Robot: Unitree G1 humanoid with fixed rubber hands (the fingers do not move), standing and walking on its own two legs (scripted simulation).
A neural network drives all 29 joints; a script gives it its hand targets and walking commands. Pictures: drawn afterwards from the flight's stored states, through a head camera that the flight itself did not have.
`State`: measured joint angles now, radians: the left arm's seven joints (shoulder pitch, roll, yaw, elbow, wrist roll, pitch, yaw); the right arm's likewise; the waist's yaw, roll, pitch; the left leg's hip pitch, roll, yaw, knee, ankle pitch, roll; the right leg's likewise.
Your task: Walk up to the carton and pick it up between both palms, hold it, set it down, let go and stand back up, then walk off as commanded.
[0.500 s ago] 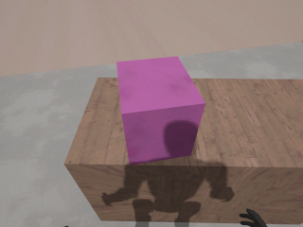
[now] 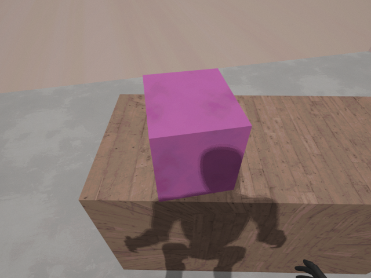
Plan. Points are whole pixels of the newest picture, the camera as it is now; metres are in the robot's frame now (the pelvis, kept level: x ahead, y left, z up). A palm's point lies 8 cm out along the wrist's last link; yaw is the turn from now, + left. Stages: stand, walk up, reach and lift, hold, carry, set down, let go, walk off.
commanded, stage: stand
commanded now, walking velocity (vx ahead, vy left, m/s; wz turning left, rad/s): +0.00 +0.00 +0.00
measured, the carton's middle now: (189, 133) +0.48 +0.04 +0.03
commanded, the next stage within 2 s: walk off in 0.04 s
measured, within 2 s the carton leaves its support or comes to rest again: neither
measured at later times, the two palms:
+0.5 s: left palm out of the picture +0.01 +0.31 -0.13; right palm out of the picture +0.09 -0.28 -0.10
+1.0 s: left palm out of the picture -0.13 +0.31 -0.12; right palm out of the picture -0.03 -0.31 -0.15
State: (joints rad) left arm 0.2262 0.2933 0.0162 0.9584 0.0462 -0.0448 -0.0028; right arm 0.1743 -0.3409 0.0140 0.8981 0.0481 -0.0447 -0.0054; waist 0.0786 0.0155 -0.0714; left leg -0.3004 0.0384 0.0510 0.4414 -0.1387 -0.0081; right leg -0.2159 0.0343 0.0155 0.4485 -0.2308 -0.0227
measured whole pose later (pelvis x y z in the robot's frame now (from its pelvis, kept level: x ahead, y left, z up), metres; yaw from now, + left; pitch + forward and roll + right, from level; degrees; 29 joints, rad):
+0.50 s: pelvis -0.03 +0.02 -0.01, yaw +0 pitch -2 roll -2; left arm 0.22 0.33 0.02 0.91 0.05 0.03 0.00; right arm 0.18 -0.39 -0.01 0.90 0.05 0.01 -0.01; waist 0.08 0.03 0.06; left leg -0.30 0.03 0.05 0.58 -0.24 0.04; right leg -0.30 0.05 0.06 0.67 -0.39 -0.01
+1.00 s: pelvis -0.16 -0.01 -0.03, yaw +1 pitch -5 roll +1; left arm 0.21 0.37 0.02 0.88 0.05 0.04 0.01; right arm 0.16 -0.42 -0.04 0.81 0.05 0.07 -0.02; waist 0.08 0.08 0.20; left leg -0.50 -0.09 -0.11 1.16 -0.47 0.05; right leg -0.32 0.03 0.08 0.78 -0.38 -0.01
